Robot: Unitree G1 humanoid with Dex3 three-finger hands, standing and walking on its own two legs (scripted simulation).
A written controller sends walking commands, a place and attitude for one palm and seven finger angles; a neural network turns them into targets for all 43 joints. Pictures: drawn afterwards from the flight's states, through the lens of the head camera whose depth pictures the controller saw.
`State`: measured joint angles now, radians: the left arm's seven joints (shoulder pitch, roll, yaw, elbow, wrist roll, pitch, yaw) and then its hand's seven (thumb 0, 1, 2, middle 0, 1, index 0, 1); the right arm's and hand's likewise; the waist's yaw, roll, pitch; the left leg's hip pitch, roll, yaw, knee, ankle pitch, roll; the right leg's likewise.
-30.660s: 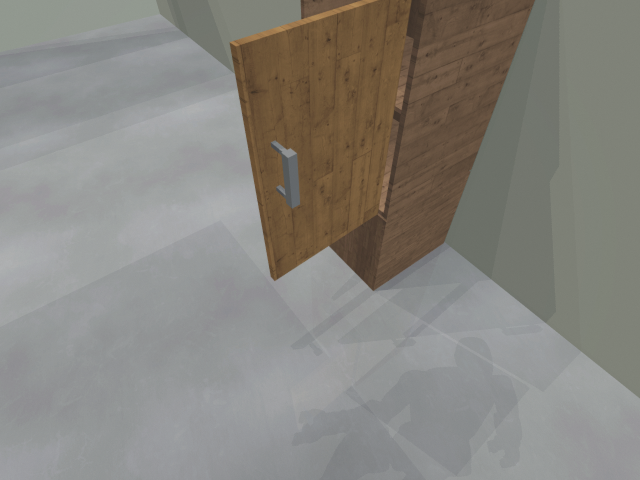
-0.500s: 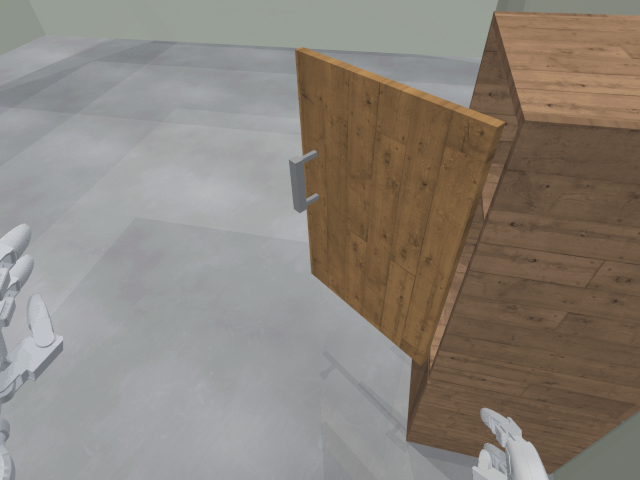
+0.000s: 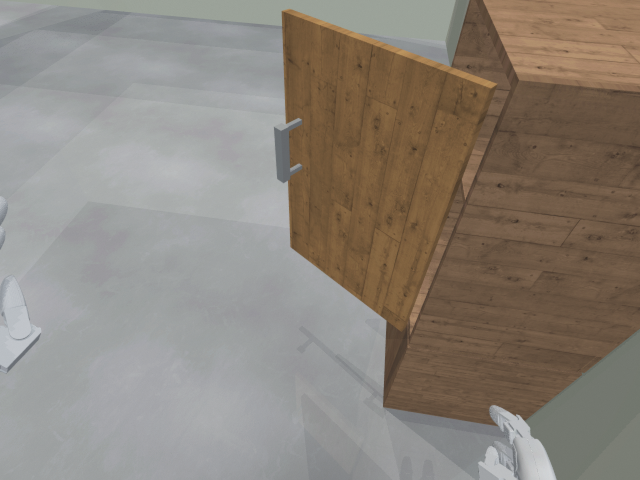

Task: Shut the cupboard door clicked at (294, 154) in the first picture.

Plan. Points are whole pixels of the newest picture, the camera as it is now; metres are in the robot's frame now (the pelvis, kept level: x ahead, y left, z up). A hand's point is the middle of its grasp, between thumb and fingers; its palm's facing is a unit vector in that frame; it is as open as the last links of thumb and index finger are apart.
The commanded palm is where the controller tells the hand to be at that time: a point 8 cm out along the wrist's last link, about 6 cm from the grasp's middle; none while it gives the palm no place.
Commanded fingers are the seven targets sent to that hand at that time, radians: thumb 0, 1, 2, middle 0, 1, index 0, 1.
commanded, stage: step back with the hand held close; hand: left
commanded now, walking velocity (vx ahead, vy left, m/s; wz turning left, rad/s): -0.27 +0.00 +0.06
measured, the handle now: (289, 150) +0.71 +0.10 +0.02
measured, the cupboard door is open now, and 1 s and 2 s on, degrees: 55 55 55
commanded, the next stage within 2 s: stop stepping back and stand still in 1.06 s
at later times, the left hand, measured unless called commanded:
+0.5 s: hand out of the picture +0.14 +0.26 +0.18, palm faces +0.47 -0.74 -0.48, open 7.4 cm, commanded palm +0.07 +0.29 +0.19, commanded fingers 0.00 0.90 0.90 -0.20 -0.30 -0.20 -0.30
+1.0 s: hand out of the picture +0.05 +0.29 +0.20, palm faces +0.55 -0.77 -0.34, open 7.4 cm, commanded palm +0.00 +0.31 +0.19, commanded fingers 0.00 0.90 0.90 -0.20 -0.30 -0.20 -0.30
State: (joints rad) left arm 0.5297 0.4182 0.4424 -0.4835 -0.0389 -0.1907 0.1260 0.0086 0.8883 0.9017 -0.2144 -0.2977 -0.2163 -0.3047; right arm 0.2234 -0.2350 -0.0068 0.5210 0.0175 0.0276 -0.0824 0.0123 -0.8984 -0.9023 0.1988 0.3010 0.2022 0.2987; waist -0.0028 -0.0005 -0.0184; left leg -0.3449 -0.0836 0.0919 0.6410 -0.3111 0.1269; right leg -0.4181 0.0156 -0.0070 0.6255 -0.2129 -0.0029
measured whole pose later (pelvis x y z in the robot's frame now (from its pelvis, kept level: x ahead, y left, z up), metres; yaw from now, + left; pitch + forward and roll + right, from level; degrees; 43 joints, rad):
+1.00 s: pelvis -0.13 +0.00 +0.01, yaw +2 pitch +5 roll -6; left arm 0.50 0.40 0.48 -0.55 -0.07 -0.25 0.15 0.01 0.89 0.90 -0.21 -0.30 -0.21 -0.30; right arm 0.20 -0.14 0.01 0.66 -0.02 -0.12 -0.05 0.01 -0.90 -0.90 0.20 0.30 0.20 0.30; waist 0.05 0.00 -0.08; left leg -0.53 0.07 0.16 0.43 0.00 0.10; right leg -0.15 0.07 -0.02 0.58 -0.50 -0.01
